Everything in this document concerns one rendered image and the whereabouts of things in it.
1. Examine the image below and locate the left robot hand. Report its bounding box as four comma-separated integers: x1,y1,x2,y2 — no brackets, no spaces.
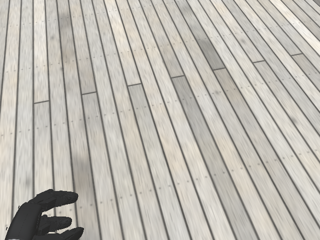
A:
5,189,84,240

